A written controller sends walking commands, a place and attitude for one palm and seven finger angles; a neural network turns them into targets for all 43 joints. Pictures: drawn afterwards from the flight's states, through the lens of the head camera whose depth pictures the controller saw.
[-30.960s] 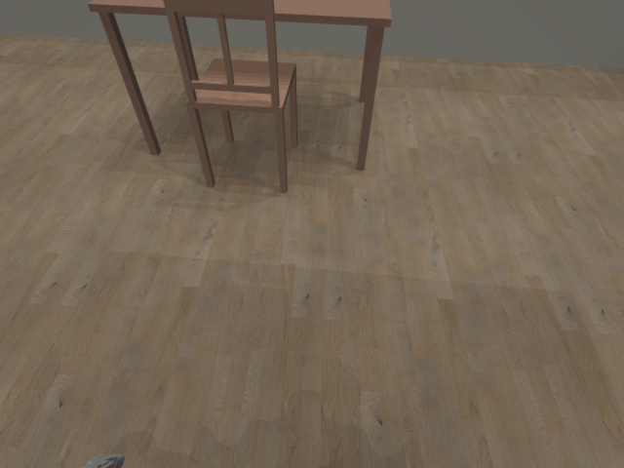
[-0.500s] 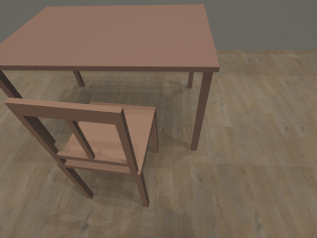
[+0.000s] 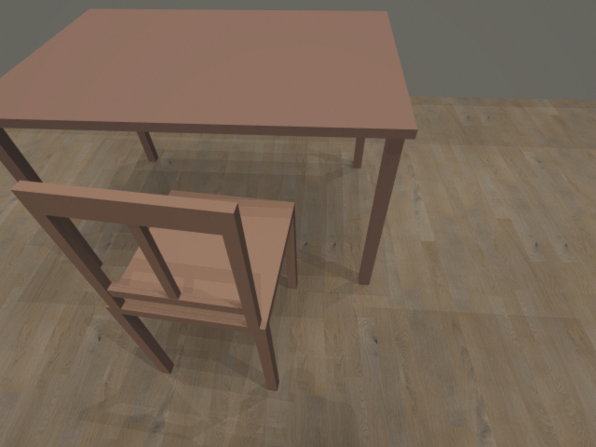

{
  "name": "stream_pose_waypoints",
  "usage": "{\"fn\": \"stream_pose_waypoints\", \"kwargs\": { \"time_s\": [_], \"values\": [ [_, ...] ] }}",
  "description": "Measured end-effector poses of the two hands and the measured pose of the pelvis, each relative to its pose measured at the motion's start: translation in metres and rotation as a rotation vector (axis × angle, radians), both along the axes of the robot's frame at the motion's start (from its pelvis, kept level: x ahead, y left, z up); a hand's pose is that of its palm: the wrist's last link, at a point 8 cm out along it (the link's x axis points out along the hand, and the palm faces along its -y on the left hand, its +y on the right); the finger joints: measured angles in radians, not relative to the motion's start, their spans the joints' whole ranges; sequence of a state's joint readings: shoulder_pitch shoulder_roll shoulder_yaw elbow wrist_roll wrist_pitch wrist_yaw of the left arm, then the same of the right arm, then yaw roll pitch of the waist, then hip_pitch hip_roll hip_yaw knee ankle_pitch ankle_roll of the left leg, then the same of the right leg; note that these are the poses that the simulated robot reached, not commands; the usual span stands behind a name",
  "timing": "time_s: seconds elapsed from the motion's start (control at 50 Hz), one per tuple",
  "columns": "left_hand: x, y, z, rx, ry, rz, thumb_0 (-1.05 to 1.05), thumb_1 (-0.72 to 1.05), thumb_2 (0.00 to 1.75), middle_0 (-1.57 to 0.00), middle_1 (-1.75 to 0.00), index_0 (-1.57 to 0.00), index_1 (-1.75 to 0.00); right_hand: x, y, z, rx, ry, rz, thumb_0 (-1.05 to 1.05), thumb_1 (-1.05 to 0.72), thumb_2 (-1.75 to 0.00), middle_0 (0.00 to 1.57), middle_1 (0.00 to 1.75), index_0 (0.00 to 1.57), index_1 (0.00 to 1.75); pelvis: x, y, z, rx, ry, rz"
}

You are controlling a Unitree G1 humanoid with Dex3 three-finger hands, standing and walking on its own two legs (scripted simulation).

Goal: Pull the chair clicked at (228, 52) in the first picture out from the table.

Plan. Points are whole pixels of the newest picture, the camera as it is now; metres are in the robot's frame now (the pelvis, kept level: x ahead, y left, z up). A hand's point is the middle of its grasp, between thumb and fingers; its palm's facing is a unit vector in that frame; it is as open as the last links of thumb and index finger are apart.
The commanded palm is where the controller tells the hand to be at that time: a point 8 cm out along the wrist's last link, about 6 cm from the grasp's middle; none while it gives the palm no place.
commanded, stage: raise the hand toward the chair's back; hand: left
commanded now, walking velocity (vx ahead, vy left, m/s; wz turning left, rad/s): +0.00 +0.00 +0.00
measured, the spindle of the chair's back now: (157, 262) +0.45 +0.31 -0.10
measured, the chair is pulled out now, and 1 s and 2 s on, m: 0.18 0.18 0.18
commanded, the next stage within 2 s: none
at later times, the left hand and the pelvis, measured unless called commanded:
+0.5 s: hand out of the picture +0.12 +0.19 -0.08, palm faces -0.01 -1.00 +0.03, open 9.9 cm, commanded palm +0.12 +0.24 -0.06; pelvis -0.04 +0.01 -0.09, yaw +4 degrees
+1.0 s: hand (142, 422) +0.16 +0.22 -0.05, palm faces -0.07 -1.00 -0.06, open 14.3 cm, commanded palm +0.14 +0.28 -0.04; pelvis -0.04 +0.03 -0.10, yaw +5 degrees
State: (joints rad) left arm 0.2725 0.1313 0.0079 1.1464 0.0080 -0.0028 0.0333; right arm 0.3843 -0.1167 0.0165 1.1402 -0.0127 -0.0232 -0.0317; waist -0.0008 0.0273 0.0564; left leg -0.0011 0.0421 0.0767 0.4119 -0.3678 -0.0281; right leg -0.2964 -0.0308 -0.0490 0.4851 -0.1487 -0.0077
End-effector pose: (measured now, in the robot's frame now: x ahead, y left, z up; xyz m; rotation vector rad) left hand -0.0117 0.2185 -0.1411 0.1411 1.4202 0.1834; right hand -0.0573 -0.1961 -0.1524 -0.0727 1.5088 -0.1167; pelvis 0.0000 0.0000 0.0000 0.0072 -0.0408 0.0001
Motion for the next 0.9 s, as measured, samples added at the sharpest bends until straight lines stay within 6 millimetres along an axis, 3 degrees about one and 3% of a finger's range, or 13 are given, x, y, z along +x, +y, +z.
{"fn": "stream_pose_waypoints", "kwargs": {
  "time_s": [0.04,0.08,0.18,0.24,0.32,0.38,0.44,0.48,0.54,0.64,0.7,0.8,0.9],
  "values": [
    [0.007,0.004,0.003,0.013,-0.047,0.036,0.02,0.93,0.9,-0.2,-0.3,-0.21,-0.3,0.004,-0.001,0.0,-0.005,-0.036,-0.008,0.0,-0.91,-0.9,0.2,0.3,0.2,0.3,-0.003,0.001,-0.002,0.001,0.003,-0.003],
    [0.044,0.019,0.029,0.056,-0.284,0.076,0.04,0.95,0.89,-0.2,-0.3,-0.21,-0.3,0.025,-0.008,0.003,-0.043,-0.197,-0.009,0.01,-0.91,-0.9,0.2,0.3,0.2,0.3,-0.005,0.001,-0.004,0.009,0.005,-0.008],
    [0.148,0.026,0.109,0.06,-0.901,0.016,0.03,0.89,0.87,-0.19,-0.29,-0.2,-0.29,0.106,-0.04,0.024,-0.133,-0.616,0.051,0.02,-0.92,-0.9,0.2,0.3,0.2,0.3,-0.016,0.005,-0.012,0.014,0.066,0.046],
    [0.186,0.014,0.142,-0.049,-1.24,-0.076,0.02,0.83,0.85,-0.18,-0.29,-0.19,-0.28,0.159,-0.059,0.05,-0.183,-0.841,0.121,0.02,-0.92,-0.9,0.2,0.3,0.2,0.3,-0.023,0.005,-0.024,0.02,0.125,0.044],
    [0.185,-0.002,0.145,-0.194,-1.487,-0.265,0.01,0.74,0.82,-0.17,-0.27,-0.18,-0.27,0.22,-0.072,0.087,-0.235,-1.066,0.212,0.02,-0.92,-0.9,0.2,0.3,0.2,0.3,-0.03,0.006,-0.046,0.017,0.177,0.034],
    [0.162,-0.002,0.114,-0.262,-1.428,-0.297,0.0,0.66,0.79,-0.17,-0.26,-0.18,-0.26,0.251,-0.069,0.105,-0.263,-1.166,0.255,0.01,-0.92,-0.9,0.2,0.3,0.2,0.3,-0.034,0.008,-0.063,0.017,0.209,0.034],
    [0.133,0.007,0.078,-0.262,-1.306,-0.212,0.01,0.59,0.76,-0.17,-0.25,-0.18,-0.25,0.271,-0.054,0.105,-0.263,-1.207,0.305,0.01,-0.92,-0.9,0.19,0.3,0.19,0.3,-0.037,0.01,-0.077,0.008,0.242,0.048],
    [0.118,0.016,0.067,-0.211,-1.276,-0.169,0.01,0.54,0.74,-0.17,-0.25,-0.17,-0.24,0.277,-0.038,0.095,-0.241,-1.202,0.349,0.01,-0.92,-0.9,0.19,0.3,0.19,0.3,-0.039,0.011,-0.086,-0.004,0.259,0.06],
    [0.108,0.03,0.07,-0.131,-1.322,-0.169,0.01,0.47,0.71,-0.16,-0.24,-0.16,-0.23,0.274,-0.01,0.064,-0.17,-1.146,0.399,0.01,-0.91,-0.9,0.19,0.3,0.19,0.3,-0.043,0.013,-0.098,-0.028,0.273,0.079],
    [0.13,0.038,0.088,-0.13,-1.422,-0.292,0.01,0.35,0.66,-0.14,-0.22,-0.15,-0.21,0.243,0.032,0.002,-0.024,-0.979,0.4,0.01,-0.91,-0.9,0.2,0.3,0.2,0.3,-0.05,0.017,-0.111,-0.059,0.292,0.097],
    [0.147,0.038,0.087,-0.187,-1.37,-0.337,0.01,0.28,0.63,-0.13,-0.21,-0.14,-0.2,0.215,0.045,-0.022,0.031,-0.878,0.337,0.01,-0.91,-0.9,0.2,0.3,0.2,0.3,-0.052,0.02,-0.112,-0.061,0.304,0.093],
    [0.158,0.045,0.085,-0.221,-1.264,-0.304,0.01,0.16,0.58,-0.13,-0.19,-0.13,-0.18,0.179,0.04,-0.03,0.021,-0.788,0.237,0.02,-0.9,-0.9,0.21,0.3,0.21,0.3,-0.05,0.025,-0.104,-0.05,0.318,0.08],
    [0.157,0.055,0.092,-0.166,-1.283,-0.269,0.0,0.05,0.53,-0.11,-0.17,-0.12,-0.17,0.171,0.014,-0.019,-0.07,-0.777,0.226,0.02,-0.9,-0.9,0.21,0.3,0.2,0.3,-0.046,0.029,-0.099,-0.047,0.327,0.081]
  ]
}}
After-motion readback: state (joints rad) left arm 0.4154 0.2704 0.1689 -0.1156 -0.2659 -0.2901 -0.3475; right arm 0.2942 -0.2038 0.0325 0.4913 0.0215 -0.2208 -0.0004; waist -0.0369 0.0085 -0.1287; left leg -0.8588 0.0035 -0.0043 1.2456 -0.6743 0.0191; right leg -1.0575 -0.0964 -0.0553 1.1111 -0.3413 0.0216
